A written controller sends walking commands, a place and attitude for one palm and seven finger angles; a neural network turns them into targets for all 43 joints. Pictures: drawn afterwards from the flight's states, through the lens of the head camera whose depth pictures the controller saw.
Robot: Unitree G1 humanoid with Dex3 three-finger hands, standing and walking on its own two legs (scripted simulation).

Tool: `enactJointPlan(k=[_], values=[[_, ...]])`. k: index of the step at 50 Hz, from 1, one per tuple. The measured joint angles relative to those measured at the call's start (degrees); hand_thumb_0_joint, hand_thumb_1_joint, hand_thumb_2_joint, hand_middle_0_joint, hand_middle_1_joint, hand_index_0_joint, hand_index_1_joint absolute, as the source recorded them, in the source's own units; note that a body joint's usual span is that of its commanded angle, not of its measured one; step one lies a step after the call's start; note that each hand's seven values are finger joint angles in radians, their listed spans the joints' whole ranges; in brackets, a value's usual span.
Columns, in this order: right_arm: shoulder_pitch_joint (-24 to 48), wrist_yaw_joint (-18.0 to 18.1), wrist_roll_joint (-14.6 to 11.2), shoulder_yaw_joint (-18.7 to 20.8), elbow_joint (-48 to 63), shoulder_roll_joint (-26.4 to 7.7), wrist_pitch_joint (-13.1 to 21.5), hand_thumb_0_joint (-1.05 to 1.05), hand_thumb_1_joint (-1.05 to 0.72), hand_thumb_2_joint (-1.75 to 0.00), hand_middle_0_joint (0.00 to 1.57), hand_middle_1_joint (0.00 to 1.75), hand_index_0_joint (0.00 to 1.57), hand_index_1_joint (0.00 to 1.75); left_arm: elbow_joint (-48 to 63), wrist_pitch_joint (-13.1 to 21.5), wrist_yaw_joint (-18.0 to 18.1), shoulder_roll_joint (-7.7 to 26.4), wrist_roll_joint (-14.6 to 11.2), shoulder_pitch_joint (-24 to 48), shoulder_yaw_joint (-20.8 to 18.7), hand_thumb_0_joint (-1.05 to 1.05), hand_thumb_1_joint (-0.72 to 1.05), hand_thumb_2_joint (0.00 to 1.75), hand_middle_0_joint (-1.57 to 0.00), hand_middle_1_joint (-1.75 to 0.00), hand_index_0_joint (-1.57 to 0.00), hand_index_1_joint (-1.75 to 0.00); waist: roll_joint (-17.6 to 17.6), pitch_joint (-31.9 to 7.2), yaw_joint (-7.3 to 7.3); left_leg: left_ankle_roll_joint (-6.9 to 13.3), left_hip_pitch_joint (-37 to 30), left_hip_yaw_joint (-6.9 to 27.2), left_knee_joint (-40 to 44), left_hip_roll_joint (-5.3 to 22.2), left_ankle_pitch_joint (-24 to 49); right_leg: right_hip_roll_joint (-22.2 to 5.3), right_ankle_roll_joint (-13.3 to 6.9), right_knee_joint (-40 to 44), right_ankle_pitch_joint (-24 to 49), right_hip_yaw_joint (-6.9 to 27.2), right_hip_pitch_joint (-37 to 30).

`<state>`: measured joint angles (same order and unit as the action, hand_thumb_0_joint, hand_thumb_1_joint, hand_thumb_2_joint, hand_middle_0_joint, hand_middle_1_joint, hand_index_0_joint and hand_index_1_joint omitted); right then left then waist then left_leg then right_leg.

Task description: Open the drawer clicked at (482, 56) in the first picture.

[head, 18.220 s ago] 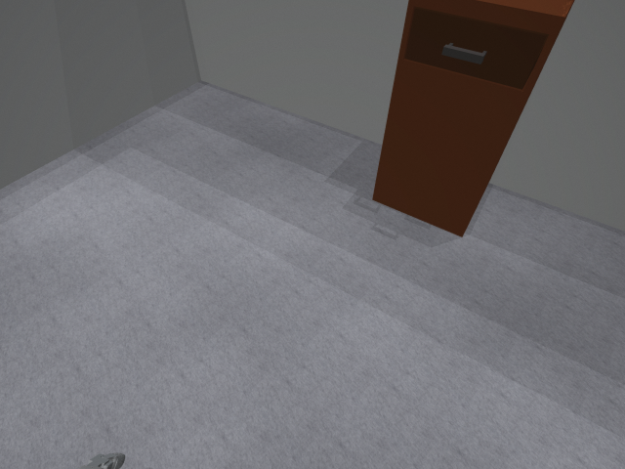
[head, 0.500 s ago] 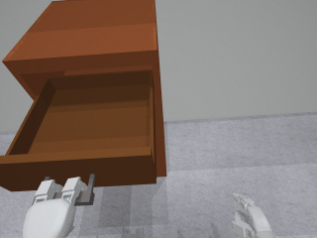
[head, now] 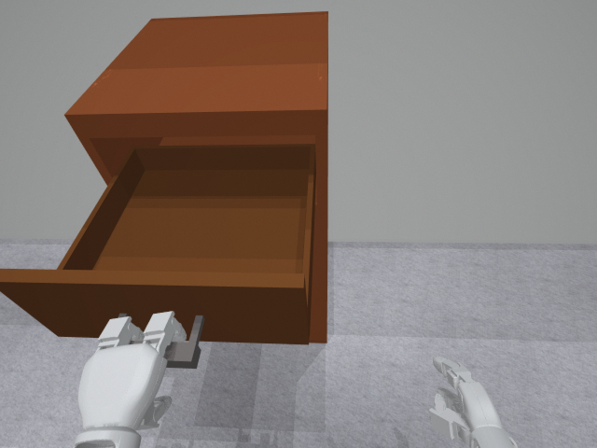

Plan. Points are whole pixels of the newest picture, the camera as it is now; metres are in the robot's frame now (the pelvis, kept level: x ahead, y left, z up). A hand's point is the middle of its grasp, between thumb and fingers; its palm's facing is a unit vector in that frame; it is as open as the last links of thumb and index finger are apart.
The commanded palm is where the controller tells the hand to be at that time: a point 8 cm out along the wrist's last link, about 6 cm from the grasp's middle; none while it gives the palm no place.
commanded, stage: open the thumb to release the handle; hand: left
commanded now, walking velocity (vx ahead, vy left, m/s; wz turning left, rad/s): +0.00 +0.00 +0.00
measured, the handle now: (154, 337) +0.24 +0.23 +0.03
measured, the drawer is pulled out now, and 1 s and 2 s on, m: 0.30 0.30 0.30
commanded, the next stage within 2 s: lift the hand off the handle in 0.12 s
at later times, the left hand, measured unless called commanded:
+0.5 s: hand (147, 384) +0.19 +0.22 +0.01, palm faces +0.03 -0.10 -0.99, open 13.8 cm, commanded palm +0.17 +0.23 +0.06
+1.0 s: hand (131, 359) +0.20 +0.22 +0.07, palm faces +0.06 -0.13 -0.99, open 13.5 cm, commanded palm +0.17 +0.22 +0.14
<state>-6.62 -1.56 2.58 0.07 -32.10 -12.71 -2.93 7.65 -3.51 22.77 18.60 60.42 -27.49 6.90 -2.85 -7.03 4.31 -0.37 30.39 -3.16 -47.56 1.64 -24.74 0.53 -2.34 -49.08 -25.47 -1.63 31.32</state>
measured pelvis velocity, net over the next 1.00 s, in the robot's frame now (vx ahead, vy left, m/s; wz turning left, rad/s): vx -0.01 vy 0.01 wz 0.02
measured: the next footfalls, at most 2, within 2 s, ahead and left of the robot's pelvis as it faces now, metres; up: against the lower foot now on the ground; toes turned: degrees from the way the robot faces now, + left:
none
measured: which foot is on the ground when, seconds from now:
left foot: down 0.00-1.00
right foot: down 0.00-1.00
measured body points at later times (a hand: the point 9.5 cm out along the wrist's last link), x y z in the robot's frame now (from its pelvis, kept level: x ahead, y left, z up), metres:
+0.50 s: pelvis -0.01 +0.00 +0.00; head +0.01 -0.03 +0.45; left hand +0.18 +0.23 +0.07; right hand +0.19 -0.22 -0.10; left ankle -0.01 +0.13 -0.70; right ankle -0.01 -0.09 -0.70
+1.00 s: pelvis -0.01 +0.01 +0.02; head +0.00 -0.03 +0.47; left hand +0.19 +0.23 +0.12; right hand +0.22 -0.19 -0.07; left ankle -0.01 +0.13 -0.70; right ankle -0.01 -0.09 -0.70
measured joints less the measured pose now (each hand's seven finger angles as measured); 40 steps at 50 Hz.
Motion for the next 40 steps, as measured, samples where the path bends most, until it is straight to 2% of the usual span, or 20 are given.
enactJointPlan(k=[7,13,27,40], values=[[0.07,0.82,0.16,0.43,-0.82,-0.31,0.25,0.01,-0.90,-0.90,0.20,0.30,0.20,0.30,-1.73,1.38,0.07,0.64,0.17,1.48,-0.42,0.00,-0.27,0.40,-0.30,-1.21,-0.34,-1.22,0.10,0.83,-0.09,-0.14,-0.60,0.35,1.03,0.02,0.95,0.07,-0.15,1.11,0.88,-0.34,-0.75],[-0.16,1.52,0.06,0.89,-2.20,-0.43,0.25,0.01,-0.90,-0.90,0.20,0.30,0.20,0.30,-3.09,1.93,0.66,0.68,0.03,2.49,-0.85,0.00,-0.43,0.34,-0.30,-1.20,-0.33,-1.20,0.03,1.22,-0.08,-0.15,-0.64,0.47,1.73,-0.04,1.61,0.03,-0.16,1.78,1.48,-0.44,-0.82],[0.07,3.04,-0.31,1.22,-4.24,-0.20,0.18,0.01,-0.90,-0.90,0.20,0.30,0.20,0.30,-7.70,1.40,1.11,0.13,0.38,7.91,0.28,0.00,-0.49,0.31,-0.32,-1.21,-0.32,-1.20,-0.20,1.71,0.16,0.07,-0.12,0.97,2.21,-0.51,2.61,-0.41,0.03,2.31,2.26,-0.91,-0.60],[0.52,3.60,-0.76,0.64,-3.75,0.22,0.50,0.01,-0.90,-0.90,0.20,0.30,0.20,0.30,-3.85,-0.08,-3.00,1.55,-2.13,8.52,0.69,0.00,-0.49,0.31,-0.33,-1.21,-0.40,-1.23,-1.01,2.67,0.36,0.38,-4.84,0.83,5.90,-0.73,3.92,-0.46,0.40,6.26,3.76,-0.72,-5.40]])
